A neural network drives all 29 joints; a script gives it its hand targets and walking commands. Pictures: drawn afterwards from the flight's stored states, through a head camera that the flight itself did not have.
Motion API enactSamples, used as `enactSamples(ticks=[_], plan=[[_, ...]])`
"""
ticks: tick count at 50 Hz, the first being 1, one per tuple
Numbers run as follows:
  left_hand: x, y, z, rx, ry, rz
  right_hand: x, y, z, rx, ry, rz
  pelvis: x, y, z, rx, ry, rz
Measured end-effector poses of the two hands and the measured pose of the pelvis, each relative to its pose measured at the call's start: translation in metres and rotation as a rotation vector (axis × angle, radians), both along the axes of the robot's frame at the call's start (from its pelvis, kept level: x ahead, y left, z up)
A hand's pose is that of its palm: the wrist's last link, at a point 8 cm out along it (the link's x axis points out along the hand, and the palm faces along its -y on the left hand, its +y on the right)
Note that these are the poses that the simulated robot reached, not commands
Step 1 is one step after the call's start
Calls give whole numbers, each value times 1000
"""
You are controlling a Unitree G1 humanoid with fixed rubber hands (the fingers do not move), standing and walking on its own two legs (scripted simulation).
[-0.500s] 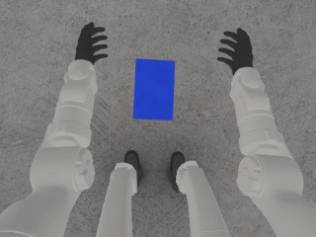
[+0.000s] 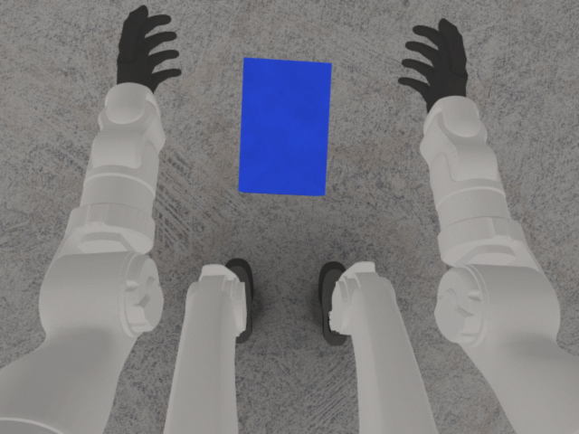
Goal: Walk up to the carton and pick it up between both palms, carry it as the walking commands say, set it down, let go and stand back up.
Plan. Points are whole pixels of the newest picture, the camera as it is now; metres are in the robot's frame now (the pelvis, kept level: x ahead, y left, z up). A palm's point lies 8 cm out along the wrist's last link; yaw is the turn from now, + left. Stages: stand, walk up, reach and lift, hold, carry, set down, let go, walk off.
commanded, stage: reach and lift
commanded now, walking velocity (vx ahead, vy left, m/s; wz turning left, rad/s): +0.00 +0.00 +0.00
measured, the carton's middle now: (283, 134) +0.52 +0.01 -0.48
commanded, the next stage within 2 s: none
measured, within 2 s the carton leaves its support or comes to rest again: neither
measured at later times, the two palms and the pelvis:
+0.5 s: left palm (182, 120) +0.50 +0.18 -0.28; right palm (392, 125) +0.49 -0.16 -0.27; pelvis -0.03 +0.01 -0.12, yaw -1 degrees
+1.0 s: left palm (206, 134) +0.50 +0.16 -0.40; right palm (377, 143) +0.49 -0.18 -0.40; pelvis -0.05 +0.00 -0.20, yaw +0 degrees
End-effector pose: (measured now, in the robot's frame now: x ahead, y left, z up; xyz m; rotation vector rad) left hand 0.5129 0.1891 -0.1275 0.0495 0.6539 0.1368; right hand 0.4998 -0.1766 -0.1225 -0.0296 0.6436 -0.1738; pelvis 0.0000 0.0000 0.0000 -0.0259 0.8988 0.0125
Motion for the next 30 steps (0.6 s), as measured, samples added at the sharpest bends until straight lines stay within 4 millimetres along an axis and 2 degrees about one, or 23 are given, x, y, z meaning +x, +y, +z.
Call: enactSamples(ticks=[10, 16, 23, 30], plan=[[-6, -10, -65, -20, 14, -11, -8, 4, -65, 1, 19, -3, -16, 3, -56, -5, -23, -3], [0, -8, -93, -20, 12, -8, 0, 7, -90, 5, 6, 0, -21, 5, -86, -6, -70, -4], [-6, -12, -137, -39, 49, -10, -4, 13, -134, -5, 56, 13, -25, 6, -114, -9, -70, -2], [-15, -6, -187, -21, 96, 1, -8, 13, -182, 1, 86, 5, -29, 6, -138, -9, -101, -1]])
